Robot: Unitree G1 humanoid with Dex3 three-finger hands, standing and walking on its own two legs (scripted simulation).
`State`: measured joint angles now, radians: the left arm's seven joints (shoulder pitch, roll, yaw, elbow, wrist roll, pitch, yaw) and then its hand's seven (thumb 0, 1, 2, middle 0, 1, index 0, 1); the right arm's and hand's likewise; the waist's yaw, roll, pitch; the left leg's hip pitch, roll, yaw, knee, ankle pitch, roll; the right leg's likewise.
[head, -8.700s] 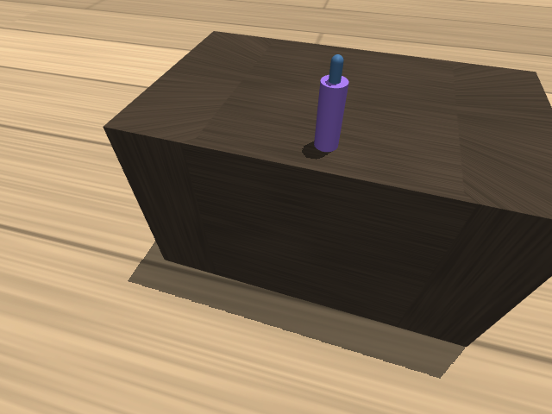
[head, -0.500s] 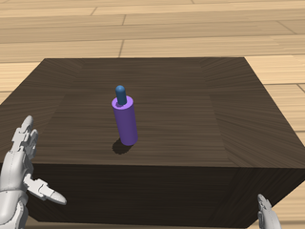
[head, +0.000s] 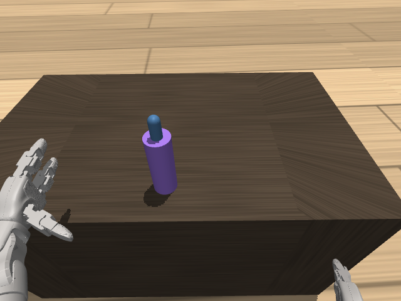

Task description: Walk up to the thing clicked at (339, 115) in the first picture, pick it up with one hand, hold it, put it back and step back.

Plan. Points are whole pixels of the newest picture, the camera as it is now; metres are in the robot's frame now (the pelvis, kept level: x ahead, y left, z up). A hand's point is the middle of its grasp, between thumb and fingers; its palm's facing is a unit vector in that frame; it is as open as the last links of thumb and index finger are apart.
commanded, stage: go down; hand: left
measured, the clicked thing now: (160, 155) +0.45 +0.12 +0.05
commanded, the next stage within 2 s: none
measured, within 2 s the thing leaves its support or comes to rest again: neither
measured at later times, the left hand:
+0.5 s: hand (58, 174) +0.34 +0.30 +0.12, palm faces +0.00 -1.00 +0.03, open 17.4 cm
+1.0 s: hand (60, 166) +0.36 +0.31 +0.11, palm faces +0.00 -1.00 +0.01, open 17.2 cm
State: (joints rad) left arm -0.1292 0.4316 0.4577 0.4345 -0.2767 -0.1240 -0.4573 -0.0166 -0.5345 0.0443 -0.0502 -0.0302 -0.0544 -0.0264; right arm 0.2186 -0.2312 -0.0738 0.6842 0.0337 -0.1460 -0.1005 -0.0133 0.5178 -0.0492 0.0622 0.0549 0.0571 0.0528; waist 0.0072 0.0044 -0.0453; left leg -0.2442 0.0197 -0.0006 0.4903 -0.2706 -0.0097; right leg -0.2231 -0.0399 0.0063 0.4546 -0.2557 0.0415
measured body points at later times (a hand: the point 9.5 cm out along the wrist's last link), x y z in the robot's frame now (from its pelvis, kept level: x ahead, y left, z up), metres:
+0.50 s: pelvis -0.01 -0.01 +0.00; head +0.00 +0.01 +0.45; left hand +0.33 +0.35 +0.12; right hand +0.15 -0.27 -0.07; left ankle -0.01 +0.12 -0.74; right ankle -0.01 -0.15 -0.74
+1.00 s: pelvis +0.00 +0.00 -0.01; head +0.03 +0.02 +0.44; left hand +0.36 +0.36 +0.11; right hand +0.15 -0.26 -0.08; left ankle -0.01 +0.12 -0.74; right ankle -0.01 -0.15 -0.74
